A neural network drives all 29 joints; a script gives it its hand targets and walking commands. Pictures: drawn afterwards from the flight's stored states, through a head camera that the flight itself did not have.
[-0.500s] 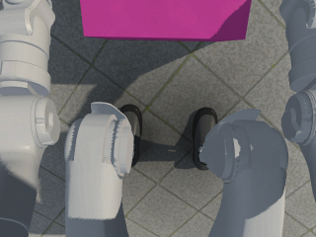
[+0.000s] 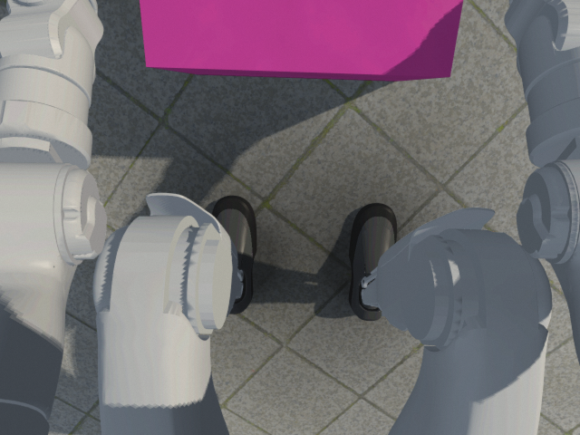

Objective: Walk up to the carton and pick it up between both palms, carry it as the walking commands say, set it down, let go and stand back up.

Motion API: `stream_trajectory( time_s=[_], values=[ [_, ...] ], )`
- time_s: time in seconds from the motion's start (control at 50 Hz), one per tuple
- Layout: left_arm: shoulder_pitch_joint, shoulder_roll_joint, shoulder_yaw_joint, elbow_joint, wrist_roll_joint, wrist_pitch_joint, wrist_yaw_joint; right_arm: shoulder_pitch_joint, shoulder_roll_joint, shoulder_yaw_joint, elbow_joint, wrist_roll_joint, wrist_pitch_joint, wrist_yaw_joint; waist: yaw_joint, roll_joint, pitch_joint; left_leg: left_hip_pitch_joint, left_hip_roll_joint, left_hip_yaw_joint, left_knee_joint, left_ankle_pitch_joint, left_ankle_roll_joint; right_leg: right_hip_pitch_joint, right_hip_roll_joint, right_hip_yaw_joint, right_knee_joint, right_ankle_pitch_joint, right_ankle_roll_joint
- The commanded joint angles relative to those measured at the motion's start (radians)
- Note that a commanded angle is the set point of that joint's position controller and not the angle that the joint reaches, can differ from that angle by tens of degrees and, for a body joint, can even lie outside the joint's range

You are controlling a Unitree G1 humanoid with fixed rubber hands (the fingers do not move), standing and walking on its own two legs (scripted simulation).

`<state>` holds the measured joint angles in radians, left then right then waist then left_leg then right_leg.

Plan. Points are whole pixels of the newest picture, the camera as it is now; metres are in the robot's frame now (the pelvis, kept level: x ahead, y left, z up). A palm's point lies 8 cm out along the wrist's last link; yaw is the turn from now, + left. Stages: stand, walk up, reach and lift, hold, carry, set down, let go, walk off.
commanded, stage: reach and lift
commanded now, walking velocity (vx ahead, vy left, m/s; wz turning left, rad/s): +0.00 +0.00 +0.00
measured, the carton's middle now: out of the picture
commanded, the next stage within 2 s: none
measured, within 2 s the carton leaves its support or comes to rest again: leaves its support in 1.34 s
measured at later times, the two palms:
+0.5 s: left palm out of the picture +0.54 +0.21 -0.18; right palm out of the picture +0.55 -0.16 -0.18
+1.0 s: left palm out of the picture +0.54 +0.22 -0.18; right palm out of the picture +0.55 -0.16 -0.18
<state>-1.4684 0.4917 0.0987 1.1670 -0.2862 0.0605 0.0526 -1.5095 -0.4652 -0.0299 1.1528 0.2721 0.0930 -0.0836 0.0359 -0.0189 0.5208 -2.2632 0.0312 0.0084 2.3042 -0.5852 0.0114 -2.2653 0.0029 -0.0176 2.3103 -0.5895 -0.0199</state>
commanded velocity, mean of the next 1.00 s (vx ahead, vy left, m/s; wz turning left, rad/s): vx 0.00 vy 0.00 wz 0.00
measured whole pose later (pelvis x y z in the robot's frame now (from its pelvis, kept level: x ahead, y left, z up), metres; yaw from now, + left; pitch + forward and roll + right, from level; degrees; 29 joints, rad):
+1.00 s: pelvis +0.00 +0.00 +0.01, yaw +0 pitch +32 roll +0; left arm -1.53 0.44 0.10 1.19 -0.24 0.10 0.02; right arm -1.55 -0.39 -0.06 1.19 0.23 0.11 -0.08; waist 0.03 -0.02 0.52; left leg -2.25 0.02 0.01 2.29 -0.58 0.01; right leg -2.26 0.01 -0.01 2.29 -0.59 -0.01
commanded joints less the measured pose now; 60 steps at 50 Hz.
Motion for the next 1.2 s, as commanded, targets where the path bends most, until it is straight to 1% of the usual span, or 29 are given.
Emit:
stream_trajectory(
  time_s=[0.0,0.04,0.1,0.2,0.22,0.26,0.28,0.3,0.32,0.36,0.38,0.4,0.42,0.5,0.54,0.58,0.62,0.82,0.86,0.88,0.9,0.94,0.98,1.0,1.04,1.08,1.1,1.14,1.18],
  values=[
    [-0.267,0.129,-0.002,-0.080,-0.011,-0.025,-0.001,-0.270,-0.086,0.018,-0.117,0.012,-0.025,-0.003,0.036,-0.032,-1.331,0.514,-0.023,-0.001,-0.172,0.321,-0.023,0.631,0.014,0.018,-0.172,0.311,0.040],
    [-0.319,0.109,-0.040,-0.134,-0.039,-0.034,0.001,-0.249,-0.068,-0.009,-0.083,0.009,-0.026,-0.006,0.004,0.024,-1.334,0.554,-0.014,-0.015,-0.190,0.341,-0.024,0.598,0.012,0.021,-0.173,0.321,0.032],
    [-0.272,0.128,-0.004,-0.075,-0.008,-0.034,0.020,-0.265,-0.071,0.004,-0.074,0.022,-0.033,-0.009,0.047,-0.027,-1.366,0.604,-0.027,-0.024,-0.181,0.400,-0.017,0.572,0.015,0.014,-0.171,0.342,0.042],
    [-0.346,0.050,-0.053,-0.077,-0.045,-0.028,0.008,-0.332,-0.080,-0.008,-0.101,0.004,-0.043,-0.023,0.001,0.009,-1.302,0.568,-0.031,-0.032,-0.203,0.359,-0.023,0.575,0.029,0.028,-0.186,0.302,0.029],
    [-0.328,0.060,-0.044,-0.108,-0.007,-0.044,0.013,-0.309,-0.043,0.013,-0.121,0.018,-0.053,-0.014,0.039,0.034,-1.334,0.566,-0.036,-0.014,-0.185,0.403,-0.021,0.587,0.033,0.034,-0.182,0.366,0.033],
    [-0.333,0.089,0.004,-0.094,0.004,-0.047,0.034,-0.287,-0.042,0.010,-0.038,-0.005,-0.045,-0.020,0.038,-0.055,-1.349,0.583,-0.043,-0.025,-0.195,0.406,-0.023,0.593,0.025,0.020,-0.190,0.341,0.048],
    [-0.302,0.038,-0.029,-0.063,-0.003,-0.050,0.028,-0.295,-0.013,0.018,-0.082,0.012,-0.053,-0.022,0.041,-0.025,-1.334,0.566,-0.041,-0.016,-0.200,0.378,-0.018,0.589,0.028,0.018,-0.192,0.336,0.043],
    [-0.326,0.020,-0.049,-0.039,-0.036,-0.040,0.028,-0.306,-0.007,0.027,-0.088,0.009,-0.053,-0.025,-0.007,-0.067,-1.354,0.607,-0.038,-0.029,-0.209,0.370,-0.013,0.597,0.025,-0.008,-0.190,0.317,0.051],
    [-0.334,0.032,-0.066,-0.048,-0.024,-0.038,0.030,-0.291,-0.033,0.001,-0.044,0.013,-0.048,-0.030,0.002,0.011,-1.351,0.626,-0.037,-0.032,-0.205,0.392,-0.021,0.587,0.024,0.012,-0.189,0.339,0.041],
    [-0.316,0.040,-0.037,-0.076,0.021,-0.053,0.038,-0.286,-0.030,0.006,-0.050,-0.016,-0.057,-0.027,0.015,0.007,-1.371,0.607,-0.049,-0.022,-0.191,0.416,-0.027,0.542,0.037,0.010,-0.190,0.347,0.042],
    [-0.355,0.008,-0.062,-0.055,0.007,-0.042,0.034,-0.318,0.033,0.059,-0.026,0.031,-0.047,-0.018,0.072,0.037,-1.332,0.635,-0.043,-0.016,-0.218,0.407,-0.026,0.564,0.037,0.021,-0.182,0.334,0.041],
    [-0.336,-0.030,-0.054,-0.004,-0.022,-0.034,0.029,-0.320,0.041,0.060,-0.047,-0.004,-0.053,-0.022,0.016,-0.073,-1.288,0.610,-0.056,-0.030,-0.216,0.352,-0.015,0.560,0.031,0.006,-0.201,0.281,0.053],
    [-0.338,-0.042,-0.057,-0.058,-0.010,-0.041,0.026,-0.352,0.030,0.078,-0.089,0.029,-0.062,-0.018,0.059,-0.028,-1.314,0.582,-0.047,-0.026,-0.223,0.371,-0.014,0.587,0.031,0.022,-0.207,0.316,0.044],
    [-0.451,-0.099,-0.130,-0.104,-0.040,-0.058,0.018,-0.357,0.134,0.085,-0.029,0.025,-0.061,-0.017,-0.010,-0.013,-1.322,0.587,-0.054,-0.006,-0.220,0.364,-0.017,0.614,0.044,0.016,-0.197,0.334,0.039],
    [-0.439,-0.133,-0.118,-0.101,-0.014,-0.057,0.009,-0.399,0.168,0.120,-0.054,0.051,-0.060,-0.001,0.039,-0.014,-1.284,0.567,-0.060,-0.002,-0.227,0.347,-0.011,0.562,0.043,0.031,-0.217,0.313,0.034],
    [-0.441,-0.229,-0.138,-0.074,-0.037,-0.052,-0.012,-0.405,0.188,0.117,-0.090,0.015,-0.077,0.013,-0.011,-0.021,-1.337,0.601,-0.069,-0.013,-0.204,0.402,-0.018,0.604,0.055,0.009,-0.201,0.359,0.035],
    [-0.489,-0.326,-0.184,-0.046,-0.043,-0.050,-0.033,-0.443,0.364,0.168,-0.076,0.047,-0.061,0.045,0.027,-0.021,-1.313,0.597,-0.061,-0.022,-0.229,0.384,-0.008,0.576,0.050,0.017,-0.204,0.342,0.030],
    [-0.565,-0.862,-0.187,-0.145,0.018,0.035,-0.217,-0.528,0.817,0.157,-0.163,-0.034,0.001,0.213,0.002,0.001,-1.177,0.509,-0.090,0.015,-0.194,0.318,-0.015,0.538,0.085,0.006,-0.197,0.283,0.001],
    [-0.556,-0.837,-0.187,-0.182,0.035,0.041,-0.223,-0.549,0.877,0.178,-0.183,0.005,0.008,0.237,0.051,-0.023,-1.169,0.523,-0.085,0.009,-0.197,0.322,0.007,0.482,0.086,-0.003,-0.187,0.268,0.013],
    [-0.551,-0.850,-0.192,-0.183,0.036,0.052,-0.232,-0.487,0.867,0.149,-0.144,-0.015,0.020,0.243,-0.006,-0.023,-1.147,0.527,-0.081,0.003,-0.194,0.337,-0.003,0.483,0.078,-0.008,-0.189,0.296,0.014],
    [-0.527,-0.884,-0.179,-0.156,0.039,0.060,-0.249,-0.498,0.892,0.165,-0.156,-0.017,0.019,0.251,0.009,-0.046,-1.122,0.507,-0.088,0.015,-0.194,0.308,0.003,0.486,0.081,-0.010,-0.196,0.267,0.011],
    [-0.499,-0.908,-0.188,-0.150,0.032,0.066,-0.258,-0.480,0.899,0.158,-0.180,-0.019,0.023,0.246,-0.001,-0.011,-1.144,0.503,-0.082,0.013,-0.191,0.344,-0.005,0.528,0.077,-0.017,-0.174,0.328,0.015],
    [-0.573,-0.896,-0.207,-0.239,0.012,0.064,-0.262,-0.543,0.927,0.172,-0.228,0.007,0.023,0.248,0.042,0.003,-1.189,0.495,-0.091,0.029,-0.171,0.341,-0.004,0.532,0.076,-0.002,-0.166,0.321,0.002],
    [-0.510,-0.928,-0.202,-0.218,0.021,0.067,-0.257,-0.499,0.904,0.161,-0.190,0.001,0.021,0.249,0.013,0.038,-1.171,0.514,-0.082,0.022,-0.170,0.351,-0.003,0.510,0.081,-0.003,-0.164,0.312,0.001],
    [-0.557,-0.907,-0.193,-0.253,0.000,0.055,-0.262,-0.545,0.951,0.199,-0.267,0.014,0.023,0.245,0.016,-0.065,-1.186,0.499,-0.094,0.019,-0.177,0.339,0.015,0.560,0.089,-0.012,-0.170,0.325,0.012],
    [-0.607,-0.894,-0.227,-0.273,-0.023,0.049,-0.259,-0.536,0.930,0.181,-0.231,0.014,0.027,0.237,-0.008,-0.023,-1.209,0.526,-0.087,0.022,-0.184,0.343,0.005,0.568,0.086,-0.020,-0.165,0.340,0.007],
    [-0.577,-0.906,-0.219,-0.253,-0.004,0.056,-0.250,-0.567,0.918,0.175,-0.229,0.037,0.016,0.239,0.041,0.042,-1.228,0.558,-0.084,0.024,-0.181,0.387,-0.001,0.545,0.087,-0.013,-0.160,0.347,0.004],
    [-0.612,-0.889,-0.233,-0.287,-0.018,0.045,-0.241,-0.557,0.940,0.218,-0.260,0.044,0.017,0.227,0.055,0.012,-1.299,0.581,-0.083,0.038,-0.161,0.410,-0.001,0.607,0.098,-0.004,-0.173,0.382,0.005],
    [-0.639,-0.925,-0.275,-0.359,-0.061,0.045,-0.238,-0.597,0.916,0.220,-0.342,0.053,0.004,0.212,0.014,0.014,-1.451,0.634,-0.101,0.034,-0.161,0.468,-0.011,0.698,0.093,-0.012,-0.163,0.448,0.004]
  ],
)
